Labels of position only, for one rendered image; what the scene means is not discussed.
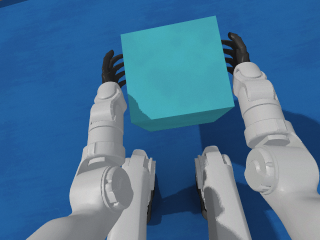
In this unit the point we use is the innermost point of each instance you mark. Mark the robot right forearm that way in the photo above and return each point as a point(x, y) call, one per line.
point(261, 111)

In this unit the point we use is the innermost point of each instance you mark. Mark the right robot upper arm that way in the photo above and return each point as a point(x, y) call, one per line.
point(287, 177)

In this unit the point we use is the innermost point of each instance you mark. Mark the left robot upper arm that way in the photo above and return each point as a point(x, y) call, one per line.
point(97, 198)

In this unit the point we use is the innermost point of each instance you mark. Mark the robot left thigh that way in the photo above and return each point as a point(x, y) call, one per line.
point(132, 224)

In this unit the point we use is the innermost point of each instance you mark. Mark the right robot hand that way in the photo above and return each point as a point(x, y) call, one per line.
point(238, 52)

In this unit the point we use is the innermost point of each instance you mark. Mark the right robot shin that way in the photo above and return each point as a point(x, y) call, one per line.
point(225, 158)

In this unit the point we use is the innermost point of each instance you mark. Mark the robot left forearm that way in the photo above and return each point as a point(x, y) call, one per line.
point(106, 130)

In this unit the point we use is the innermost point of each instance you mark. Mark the carton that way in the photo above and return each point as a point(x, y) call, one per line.
point(176, 75)

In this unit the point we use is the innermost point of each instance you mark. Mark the left robot hand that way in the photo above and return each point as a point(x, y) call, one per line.
point(109, 72)

